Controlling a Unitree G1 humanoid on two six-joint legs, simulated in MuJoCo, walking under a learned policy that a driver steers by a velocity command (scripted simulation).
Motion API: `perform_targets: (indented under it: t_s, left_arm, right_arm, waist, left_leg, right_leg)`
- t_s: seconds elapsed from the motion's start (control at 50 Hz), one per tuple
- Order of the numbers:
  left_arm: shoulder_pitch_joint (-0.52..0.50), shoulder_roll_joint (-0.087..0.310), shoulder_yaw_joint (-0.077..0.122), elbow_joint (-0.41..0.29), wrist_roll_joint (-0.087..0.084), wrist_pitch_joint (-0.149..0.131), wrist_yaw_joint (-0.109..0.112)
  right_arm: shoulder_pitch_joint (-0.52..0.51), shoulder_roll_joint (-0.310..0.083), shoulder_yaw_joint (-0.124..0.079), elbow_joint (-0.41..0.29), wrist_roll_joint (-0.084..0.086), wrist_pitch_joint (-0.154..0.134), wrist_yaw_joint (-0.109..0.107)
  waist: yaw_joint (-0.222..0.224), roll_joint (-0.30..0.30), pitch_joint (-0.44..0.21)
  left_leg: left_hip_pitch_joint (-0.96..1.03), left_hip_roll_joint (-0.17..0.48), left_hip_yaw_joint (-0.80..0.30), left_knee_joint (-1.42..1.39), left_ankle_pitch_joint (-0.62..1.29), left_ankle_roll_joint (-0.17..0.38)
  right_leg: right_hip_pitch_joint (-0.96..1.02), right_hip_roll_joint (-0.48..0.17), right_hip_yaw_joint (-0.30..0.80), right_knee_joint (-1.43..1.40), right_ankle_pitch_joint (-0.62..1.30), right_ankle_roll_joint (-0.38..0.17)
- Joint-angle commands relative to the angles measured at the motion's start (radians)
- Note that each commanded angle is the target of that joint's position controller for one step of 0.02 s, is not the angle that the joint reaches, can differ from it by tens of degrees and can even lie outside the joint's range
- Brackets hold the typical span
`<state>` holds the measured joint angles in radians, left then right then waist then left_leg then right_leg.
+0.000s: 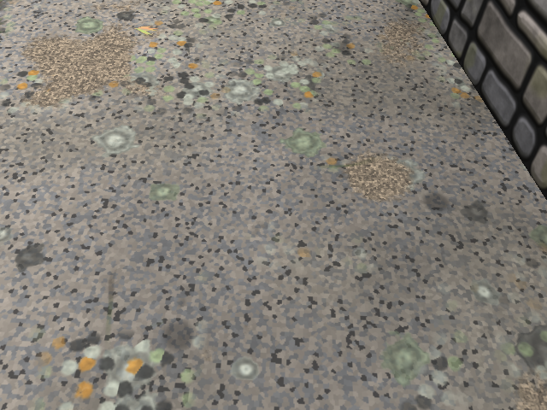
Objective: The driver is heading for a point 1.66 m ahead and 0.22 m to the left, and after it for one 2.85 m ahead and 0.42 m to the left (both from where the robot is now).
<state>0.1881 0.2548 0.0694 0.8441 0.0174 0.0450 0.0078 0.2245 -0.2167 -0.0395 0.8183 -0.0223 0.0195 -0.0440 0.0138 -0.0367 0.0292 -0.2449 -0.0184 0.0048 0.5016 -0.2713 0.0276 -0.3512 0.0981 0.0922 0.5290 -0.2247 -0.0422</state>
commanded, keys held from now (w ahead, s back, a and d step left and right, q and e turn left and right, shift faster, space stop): no key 0.28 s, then w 0.72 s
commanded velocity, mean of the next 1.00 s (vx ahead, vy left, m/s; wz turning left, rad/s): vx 0.25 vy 0.00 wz -0.05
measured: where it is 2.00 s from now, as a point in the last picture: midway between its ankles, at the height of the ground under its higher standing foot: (272, 290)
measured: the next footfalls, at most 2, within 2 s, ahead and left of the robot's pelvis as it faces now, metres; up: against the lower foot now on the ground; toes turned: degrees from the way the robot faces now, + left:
right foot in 0.26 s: +0.00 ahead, -0.11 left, +0.00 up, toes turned +3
right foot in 0.98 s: +0.38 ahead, -0.09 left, +0.00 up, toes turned -4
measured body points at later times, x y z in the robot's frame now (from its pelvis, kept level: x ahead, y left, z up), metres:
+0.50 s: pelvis +0.02 +0.02 +0.00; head +0.01 +0.02 +0.45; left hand +0.03 +0.28 -0.14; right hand +0.08 -0.25 -0.13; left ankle +0.00 +0.10 -0.73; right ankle -0.04 -0.11 -0.73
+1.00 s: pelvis +0.23 -0.01 -0.02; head +0.26 -0.02 +0.43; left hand +0.44 +0.21 -0.12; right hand +0.13 -0.25 -0.16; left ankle +0.02 +0.10 -0.72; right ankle +0.34 -0.09 -0.74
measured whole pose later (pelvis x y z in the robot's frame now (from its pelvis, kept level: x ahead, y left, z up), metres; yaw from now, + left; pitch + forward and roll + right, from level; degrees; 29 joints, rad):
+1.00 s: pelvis +0.23 -0.01 -0.02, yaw +0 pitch +1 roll +0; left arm -0.02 0.21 0.03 0.85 0.04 -0.06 -0.02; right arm 0.49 -0.19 -0.02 1.07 -0.01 -0.08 0.00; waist -0.06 0.00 0.07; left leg 0.08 -0.01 0.03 0.53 -0.47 0.04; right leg -0.46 0.02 -0.11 0.55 -0.10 -0.11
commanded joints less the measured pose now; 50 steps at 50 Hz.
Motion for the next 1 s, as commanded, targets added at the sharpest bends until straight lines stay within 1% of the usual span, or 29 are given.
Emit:
perform_targets:
  t_s: [0.02,0.04,0.1,0.18,0.24,0.26,0.28,0.3,0.32,0.36,0.4,0.42,0.44,0.48,0.52,0.54,0.56,0.58,0.6,0.62,0.68,0.74,0.8,0.86,0.92,0.94,0.96,0.98,1.0]
  left_arm:
    - [-0.008,0.095,0.016,-0.057,0.005,-0.01,0.006]
    - [0.014,0.093,0.019,-0.038,-0.004,-0.009,-0.001]
    - [0.063,0.074,0.015,0.006,0.004,-0.006,-0.005]
    - [0.003,0.035,-0.009,0.019,-0.012,-0.006,0.012]
    - [0.043,0.044,-0.015,0.055,-0.017,-0.012,0.024]
    - [0.044,0.073,-0.011,0.062,-0.007,-0.02,0.029]
    - [0.048,0.117,-0.006,0.066,0.007,-0.029,0.032]
    - [0.034,0.101,-0.011,0.099,-0.008,-0.029,0.026]
    - [0.042,0.076,-0.012,0.105,-0.007,-0.031,0.018]
    - [0.078,0.108,-0.003,0.123,0.004,-0.027,0.017]
    - [0.126,0.15,0.008,0.136,-0.001,-0.032,0.019]
    - [0.123,0.152,0.011,0.136,0.0,-0.038,0.017]
    - [0.107,0.145,0.011,0.13,0.0,-0.044,0.014]
    - [0.05,0.143,0.012,0.113,-0.005,-0.058,0.006]
    - [-0.02,0.117,0.011,0.091,-0.01,-0.068,0.002]
    - [-0.065,0.06,-0.006,0.059,-0.009,-0.079,-0.003]
    - [-0.091,0.029,-0.013,0.024,-0.005,-0.088,-0.008]
    - [-0.097,0.096,0.002,0.023,0.018,-0.091,-0.01]
    - [-0.064,0.082,0.0,0.04,0.013,-0.097,-0.021]
    - [-0.032,0.065,-0.004,0.058,0.008,-0.103,-0.031]
    - [-0.04,0.05,-0.008,0.063,0.023,-0.099,-0.049]
    - [-0.128,0.03,-0.016,0.028,0.023,-0.089,-0.052]
    - [-0.249,0.008,-0.032,-0.025,0.016,-0.088,-0.055]
    - [-0.301,0.016,-0.036,-0.056,0.007,-0.086,-0.053]
    - [-0.228,0.046,-0.023,-0.048,0.008,-0.091,-0.039]
    - [-0.136,0.064,-0.012,-0.02,0.008,-0.096,-0.031]
    - [0.02,0.081,0.001,0.032,0.01,-0.104,-0.022]
    - [0.174,0.127,0.02,0.076,0.028,-0.113,-0.011]
    - [0.288,0.226,0.042,0.085,0.052,-0.116,-0.004]
  right_arm:
    - [-0.015,-0.171,-0.028,-0.069,-0.016,-0.03,0.004]
    - [-0.054,-0.126,-0.013,-0.07,-0.008,-0.036,0.006]
    - [-0.071,-0.111,-0.007,-0.059,0.004,-0.044,0.001]
    - [0.027,-0.123,-0.009,-0.004,0.002,-0.038,0.005]
    - [0.025,-0.144,-0.018,0.023,0.007,-0.027,0.007]
    - [0.03,-0.132,-0.016,0.023,0.008,-0.03,0.009]
    - [0.044,-0.121,-0.015,0.018,0.009,-0.034,0.015]
    - [0.071,-0.076,-0.005,0.041,0.018,-0.033,0.021]
    - [0.034,-0.104,-0.011,0.058,0.01,-0.026,0.018]
    - [-0.015,-0.116,-0.022,0.045,-0.003,-0.014,0.029]
    - [-0.052,-0.083,-0.015,0.021,-0.007,-0.02,0.043]
    - [-0.056,-0.071,-0.012,0.017,-0.011,-0.03,0.046]
    - [-0.048,-0.075,-0.014,0.017,-0.009,-0.041,0.049]
    - [0.013,-0.076,-0.018,0.034,-0.004,-0.062,0.057]
    - [0.186,-0.085,-0.029,0.107,0.002,-0.076,0.051]
    - [0.297,-0.153,-0.046,0.134,-0.005,-0.085,0.04]
    - [0.394,-0.238,-0.069,0.164,-0.003,-0.087,0.044]
    - [0.339,-0.196,-0.057,0.16,-0.01,-0.081,0.045]
    - [0.254,-0.158,-0.045,0.133,-0.008,-0.085,0.047]
    - [0.205,-0.139,-0.039,0.118,-0.006,-0.092,0.047]
    - [0.221,-0.104,-0.023,0.14,0.0,-0.112,0.043]
    - [0.301,-0.093,-0.014,0.183,0.007,-0.118,0.039]
    - [0.311,-0.096,-0.008,0.197,0.004,-0.117,0.037]
    - [0.317,-0.115,-0.01,0.209,0.003,-0.118,0.036]
    - [0.278,-0.135,-0.012,0.214,0.006,-0.118,0.033]
    - [0.265,-0.147,-0.016,0.215,0.005,-0.115,0.032]
    - [0.251,-0.153,-0.017,0.214,0.007,-0.109,0.033]
    - [0.253,-0.138,-0.012,0.204,0.009,-0.106,0.035]
    - [0.329,-0.028,0.01,0.171,0.031,-0.104,0.045]
  waist:
    - [-0.006,0.21,-0.003]
    - [0.024,0.165,0.001]
    - [0.038,0.186,-0.021]
    - [-0.029,0.193,-0.06]
    - [-0.004,0.175,-0.063]
    - [-0.012,0.147,-0.077]
    - [-0.037,0.078,-0.095]
    - [-0.06,-0.033,-0.077]
    - [-0.02,-0.021,-0.034]
    - [0.001,-0.072,0.047]
    - [0.024,-0.153,0.138]
    - [0.023,-0.162,0.161]
    - [0.012,-0.145,0.156]
    - [-0.036,-0.119,0.13]
    - [-0.116,-0.053,0.096]
    - [-0.16,0.112,0.077]
    - [-0.179,0.308,0.072]
    - [-0.124,0.174,0.13]
    - [-0.069,0.099,0.143]
    - [-0.04,0.086,0.125]
    - [-0.031,0.106,0.076]
    - [-0.049,0.116,0.076]
    - [-0.067,0.134,0.097]
    - [-0.07,0.152,0.108]
    - [-0.017,0.143,0.075]
    - [0.024,0.14,0.022]
    - [0.09,0.116,-0.059]
    - [0.143,0.085,-0.144]
    - [0.115,-0.117,-0.288]
  left_leg:
    - [-0.048,0.385,-0.409,-0.322,0.121,0.2]
    - [-0.051,0.327,-0.331,-0.306,0.169,0.195]
    - [0.067,0.213,-0.164,-0.227,0.423,0.147]
    - [0.199,0.21,-0.151,-0.139,0.595,0.156]
    - [0.174,0.196,-0.161,-0.104,0.588,0.105]
    - [0.123,0.187,-0.168,-0.11,0.502,0.07]
    - [0.061,0.153,-0.142,-0.103,0.381,0.044]
    - [0.077,0.087,-0.088,-0.184,0.151,0.033]
    - [0.077,0.049,-0.056,-0.14,-0.01,0.03]
    - [-0.012,0.004,-0.02,-0.031,-0.248,0.045]
    - [-0.136,-0.024,0.034,0.095,-0.226,0.047]
    - [-0.153,-0.008,0.041,0.141,-0.169,0.051]
    - [-0.15,0.01,0.031,0.158,-0.146,0.056]
    - [-0.04,0.013,0.038,0.065,-0.134,0.072]
    - [0.268,-0.012,0.027,-0.086,-0.077,0.08]
    - [0.398,0.143,-0.229,-0.233,-0.256,0.115]
    - [0.446,0.355,-0.606,-0.406,-0.463,0.197]
    - [0.356,0.401,-0.642,-0.405,-0.449,0.231]
    - [0.302,0.363,-0.558,-0.399,-0.398,0.221]
    - [0.284,0.32,-0.473,-0.408,-0.315,0.198]
    - [0.304,0.236,-0.273,-0.407,0.026,0.165]
    - [0.328,0.219,-0.176,-0.382,0.293,0.17]
    - [0.27,0.196,-0.107,-0.376,0.408,0.165]
    - [0.243,0.211,-0.082,-0.376,0.475,0.158]
    - [0.281,0.239,-0.053,-0.273,0.749,0.133]
    - [0.298,0.232,-0.036,-0.155,0.885,0.119]
    - [0.272,0.203,-0.007,0.028,0.922,0.101]
    - [0.113,0.164,0.014,0.262,0.717,0.086]
    - [-0.179,0.04,0.064,0.642,0.14,0.047]
  right_leg:
    - [-0.019,-0.01,0.03,0.232,-0.289,0.005]
    - [0.003,-0.012,0.04,0.289,-0.247,0.008]
    - [-0.001,-0.022,0.008,0.301,-0.191,0.04]
    - [0.059,-0.051,-0.062,0.062,-0.202,0.066]
    - [0.21,-0.075,-0.065,-0.228,0.069,0.048]
    - [0.292,-0.12,-0.007,-0.248,0.147,0.039]
    - [0.363,-0.198,0.062,-0.192,0.305,0.025]
    - [0.296,-0.194,0.056,-0.169,0.207,-0.008]
    - [0.25,-0.171,0.06,-0.188,-0.017,-0.025]
    - [0.158,-0.187,0.14,-0.258,-0.433,-0.082]
    - [0.138,-0.288,0.302,-0.368,-0.617,-0.148]
    - [0.128,-0.336,0.359,-0.396,-0.607,-0.177]
    - [0.122,-0.352,0.372,-0.404,-0.562,-0.188]
    - [0.084,-0.322,0.303,-0.371,-0.453,-0.173]
    - [-0.091,-0.218,0.166,-0.232,-0.372,-0.116]
    - [-0.239,-0.122,0.045,-0.003,-0.313,-0.068]
    - [-0.381,-0.023,-0.102,0.265,-0.292,-0.041]
    - [-0.411,-0.075,-0.043,0.419,-0.284,-0.056]
    - [-0.395,-0.115,-0.023,0.474,-0.201,-0.064]
    - [-0.37,-0.14,-0.031,0.486,-0.133,-0.062]
    - [-0.345,-0.161,-0.087,0.473,-0.011,-0.028]
    - [-0.391,-0.159,-0.133,0.414,0.033,0.008]
    - [-0.336,-0.143,-0.173,0.252,0.1,0.021]
    - [-0.229,-0.123,-0.196,0.118,0.137,-0.005]
    - [-0.087,-0.087,-0.202,0.057,0.108,-0.057]
    - [0.013,-0.059,-0.206,0.037,0.082,-0.076]
    - [0.187,-0.029,-0.22,-0.022,0.095,-0.097]
    - [0.416,-0.12,-0.123,-0.038,0.036,-0.126]
    - [0.668,-0.431,0.325,-0.104,-0.201,-0.212]
Velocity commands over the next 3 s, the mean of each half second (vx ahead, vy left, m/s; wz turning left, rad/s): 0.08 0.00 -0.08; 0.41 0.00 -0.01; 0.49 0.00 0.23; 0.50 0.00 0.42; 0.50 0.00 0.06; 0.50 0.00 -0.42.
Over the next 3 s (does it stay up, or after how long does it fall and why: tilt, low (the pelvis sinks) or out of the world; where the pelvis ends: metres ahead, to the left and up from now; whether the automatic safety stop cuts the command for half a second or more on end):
stays up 1.27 0.22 0.01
